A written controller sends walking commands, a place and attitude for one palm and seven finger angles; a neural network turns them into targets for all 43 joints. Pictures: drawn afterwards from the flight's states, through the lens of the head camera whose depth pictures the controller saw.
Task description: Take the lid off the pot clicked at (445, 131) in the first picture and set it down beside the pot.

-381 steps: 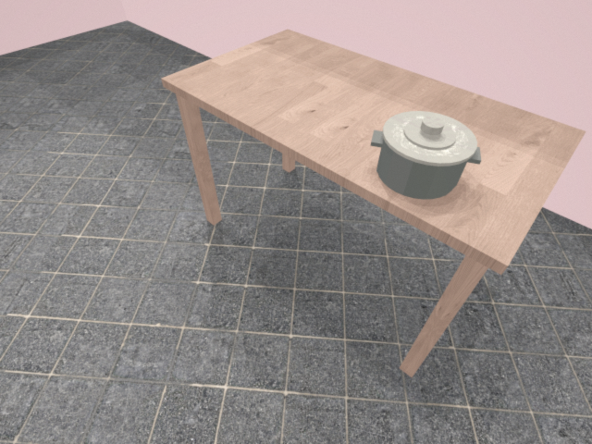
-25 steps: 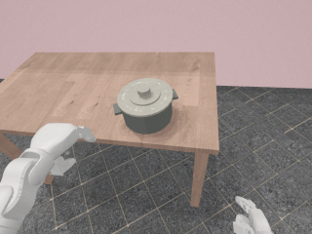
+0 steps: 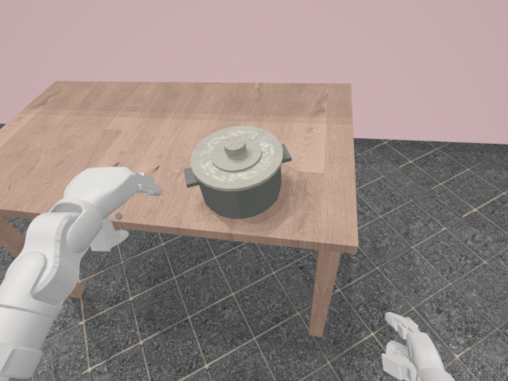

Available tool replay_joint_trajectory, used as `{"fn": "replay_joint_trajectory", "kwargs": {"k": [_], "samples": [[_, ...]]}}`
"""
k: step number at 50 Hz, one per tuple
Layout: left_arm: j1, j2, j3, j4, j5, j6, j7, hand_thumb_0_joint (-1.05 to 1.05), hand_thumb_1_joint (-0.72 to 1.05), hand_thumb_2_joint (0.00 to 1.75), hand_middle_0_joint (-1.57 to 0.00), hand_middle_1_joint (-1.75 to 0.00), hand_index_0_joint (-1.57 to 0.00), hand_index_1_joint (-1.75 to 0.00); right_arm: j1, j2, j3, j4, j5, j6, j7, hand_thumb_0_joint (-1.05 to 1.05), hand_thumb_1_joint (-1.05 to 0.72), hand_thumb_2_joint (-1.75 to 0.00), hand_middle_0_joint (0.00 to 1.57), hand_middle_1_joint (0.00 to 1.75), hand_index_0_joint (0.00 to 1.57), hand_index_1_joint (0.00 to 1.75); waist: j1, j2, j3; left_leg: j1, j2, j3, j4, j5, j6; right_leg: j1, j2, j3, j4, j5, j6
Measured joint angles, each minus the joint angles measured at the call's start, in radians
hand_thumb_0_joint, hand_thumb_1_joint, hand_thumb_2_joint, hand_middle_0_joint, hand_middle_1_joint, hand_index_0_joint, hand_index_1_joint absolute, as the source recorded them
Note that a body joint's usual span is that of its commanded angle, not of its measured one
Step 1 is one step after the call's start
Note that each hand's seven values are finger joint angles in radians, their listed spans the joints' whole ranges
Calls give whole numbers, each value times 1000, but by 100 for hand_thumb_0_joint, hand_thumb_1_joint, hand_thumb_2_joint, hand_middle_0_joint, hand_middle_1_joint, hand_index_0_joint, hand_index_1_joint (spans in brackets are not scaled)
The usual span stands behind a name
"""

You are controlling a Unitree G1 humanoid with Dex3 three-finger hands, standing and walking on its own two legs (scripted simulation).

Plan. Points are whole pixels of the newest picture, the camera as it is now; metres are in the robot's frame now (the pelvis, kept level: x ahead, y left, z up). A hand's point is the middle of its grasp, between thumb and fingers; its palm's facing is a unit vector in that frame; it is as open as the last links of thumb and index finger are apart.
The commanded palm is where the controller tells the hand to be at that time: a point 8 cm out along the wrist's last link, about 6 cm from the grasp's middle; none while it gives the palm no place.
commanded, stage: move the open hand above the knob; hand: left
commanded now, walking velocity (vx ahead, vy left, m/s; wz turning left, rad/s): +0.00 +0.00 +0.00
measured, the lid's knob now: (234, 146) +0.56 +0.10 +0.05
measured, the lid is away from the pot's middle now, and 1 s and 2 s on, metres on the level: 0.00 0.00 0.00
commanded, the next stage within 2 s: none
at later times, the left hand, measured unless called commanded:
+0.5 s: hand (168, 179) +0.39 +0.18 +0.12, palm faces -0.24 -0.01 -0.97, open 10.0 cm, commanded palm +0.38 +0.18 +0.19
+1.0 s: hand (201, 153) +0.46 +0.14 +0.12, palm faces -0.27 -0.01 -0.96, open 10.0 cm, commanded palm +0.45 +0.14 +0.19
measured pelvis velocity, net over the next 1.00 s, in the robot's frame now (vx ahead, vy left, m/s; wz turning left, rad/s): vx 0.03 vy -0.02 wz -0.01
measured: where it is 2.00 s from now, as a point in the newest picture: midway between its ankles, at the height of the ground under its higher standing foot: outside the picture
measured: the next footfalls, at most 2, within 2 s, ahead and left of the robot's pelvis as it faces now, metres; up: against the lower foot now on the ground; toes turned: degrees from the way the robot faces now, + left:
none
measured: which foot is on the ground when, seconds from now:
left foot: down 0.00-1.00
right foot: down 0.00-1.00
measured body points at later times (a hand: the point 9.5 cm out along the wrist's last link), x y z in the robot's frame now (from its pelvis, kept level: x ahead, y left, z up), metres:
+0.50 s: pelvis +0.02 -0.01 +0.00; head +0.04 -0.06 +0.45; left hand +0.40 +0.18 +0.17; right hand +0.18 -0.25 -0.12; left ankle +0.04 +0.08 -0.74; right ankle +0.00 -0.13 -0.74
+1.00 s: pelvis +0.03 -0.02 +0.00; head +0.06 -0.06 +0.44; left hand +0.47 +0.14 +0.17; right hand +0.17 -0.27 -0.13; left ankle +0.04 +0.08 -0.74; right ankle +0.00 -0.13 -0.74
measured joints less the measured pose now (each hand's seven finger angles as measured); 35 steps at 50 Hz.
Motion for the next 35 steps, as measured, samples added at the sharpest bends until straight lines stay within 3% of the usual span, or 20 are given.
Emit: {"fn": "replay_joint_trajectory", "kwargs": {"k": [7, 35], "samples": [[-85, -16, -41, 49, 9, 2, -30, 0, -26, 137, -85, -8, -84, -8, 1, 2, 3, -2, 2, 3, 2, 1, -91, -90, 20, 30, 20, 30, -10, -5, -1, -5, 0, -2, 7, -9, -2, -5, 0, -1, 8, -10, -2], [-349, -102, -153, 290, 42, 67, 7, 0, -26, 137, -85, -8, -84, -8, 34, 2, 3, 27, 22, 41, 8, 1, -91, -90, 20, 30, 20, 30, -52, -17, -31, -44, 8, 8, 31, -47, -16, -61, 6, 13, 57, -58, -14]]}}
